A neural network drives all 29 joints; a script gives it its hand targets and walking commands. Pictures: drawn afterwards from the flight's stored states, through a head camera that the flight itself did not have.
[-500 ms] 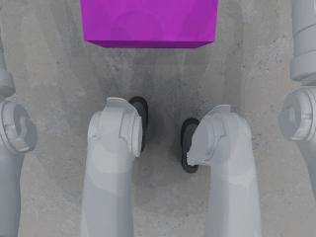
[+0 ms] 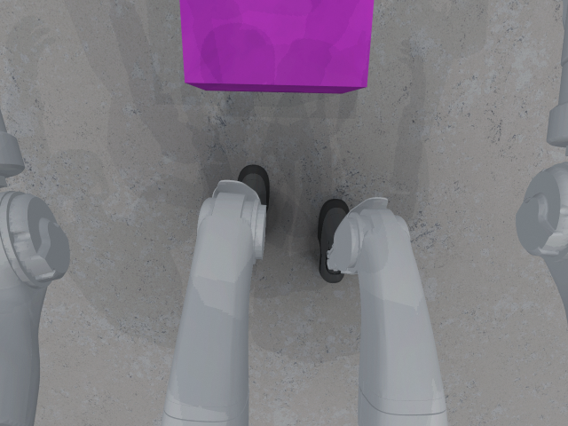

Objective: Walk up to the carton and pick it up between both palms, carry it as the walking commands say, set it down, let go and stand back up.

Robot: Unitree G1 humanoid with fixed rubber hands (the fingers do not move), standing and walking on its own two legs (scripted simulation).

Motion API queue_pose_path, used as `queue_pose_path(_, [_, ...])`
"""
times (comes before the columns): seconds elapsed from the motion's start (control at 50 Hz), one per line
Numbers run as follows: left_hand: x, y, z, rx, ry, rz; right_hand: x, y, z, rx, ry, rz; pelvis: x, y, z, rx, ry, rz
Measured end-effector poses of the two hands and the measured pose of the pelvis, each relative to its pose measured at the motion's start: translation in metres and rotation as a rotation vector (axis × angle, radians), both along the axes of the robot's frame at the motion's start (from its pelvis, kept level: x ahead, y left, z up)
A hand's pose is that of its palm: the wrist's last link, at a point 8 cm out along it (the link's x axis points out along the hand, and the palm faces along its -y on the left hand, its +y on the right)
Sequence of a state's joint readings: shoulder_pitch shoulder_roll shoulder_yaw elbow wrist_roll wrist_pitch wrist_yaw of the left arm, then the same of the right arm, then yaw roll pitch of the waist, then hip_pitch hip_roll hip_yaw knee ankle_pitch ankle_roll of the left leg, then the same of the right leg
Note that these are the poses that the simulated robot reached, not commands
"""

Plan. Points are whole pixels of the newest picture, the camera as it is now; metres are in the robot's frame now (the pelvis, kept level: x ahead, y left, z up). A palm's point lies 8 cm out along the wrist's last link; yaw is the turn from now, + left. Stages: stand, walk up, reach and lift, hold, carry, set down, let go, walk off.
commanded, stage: set down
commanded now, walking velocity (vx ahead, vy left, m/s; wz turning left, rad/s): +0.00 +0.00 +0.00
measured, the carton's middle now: out of the picture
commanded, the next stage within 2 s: let go in 0.44 s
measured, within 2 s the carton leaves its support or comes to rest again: neither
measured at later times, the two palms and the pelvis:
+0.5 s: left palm out of the picture +0.54 +0.30 -0.01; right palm out of the picture +0.60 -0.15 +0.01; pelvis +0.02 +0.01 +0.10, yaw +0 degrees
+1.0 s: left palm out of the picture +0.37 +0.28 +0.08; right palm out of the picture +0.43 -0.18 +0.08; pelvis +0.07 +0.01 +0.17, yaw +1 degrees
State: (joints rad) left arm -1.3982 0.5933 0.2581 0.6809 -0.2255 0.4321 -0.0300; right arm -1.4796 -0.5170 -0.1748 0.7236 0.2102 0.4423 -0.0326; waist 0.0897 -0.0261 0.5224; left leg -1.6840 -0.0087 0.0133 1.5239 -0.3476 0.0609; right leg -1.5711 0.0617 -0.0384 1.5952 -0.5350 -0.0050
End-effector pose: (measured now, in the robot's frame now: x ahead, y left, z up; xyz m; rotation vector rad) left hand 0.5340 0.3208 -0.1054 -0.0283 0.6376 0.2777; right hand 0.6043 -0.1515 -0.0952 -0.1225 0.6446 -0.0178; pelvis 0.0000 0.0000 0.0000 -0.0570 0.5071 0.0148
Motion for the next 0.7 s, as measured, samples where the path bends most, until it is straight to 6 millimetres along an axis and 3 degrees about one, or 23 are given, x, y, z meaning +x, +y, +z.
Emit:
queue_pose_path(0.3, [-0.001, 0.001, 0.083, 0.019, 0.003, -0.011, -0.003, -0.002, 0.081, 0.001, 0.009, 0.011, 0.01, 0.006, 0.08, 0.006, -0.039, 0.001])
queue_pose_path(0.52, [0.002, -0.018, 0.099, 0.021, 0.052, -0.027, -0.008, 0.002, 0.102, -0.025, 0.036, 0.02, 0.025, 0.008, 0.102, 0.006, 0.037, 0.004])
queue_pose_path(0.6, [-0.013, -0.02, 0.099, 0.071, 0.082, -0.074, -0.025, -0.002, 0.1, -0.059, 0.043, 0.011, 0.032, 0.008, 0.111, 0.012, 0.004, 0.004])
queue_pose_path(0.7, [-0.053, -0.02, 0.1, 0.139, 0.127, -0.166, -0.068, -0.011, 0.097, -0.117, 0.055, 0.018, 0.04, 0.009, 0.131, 0.025, -0.128, 0.004])
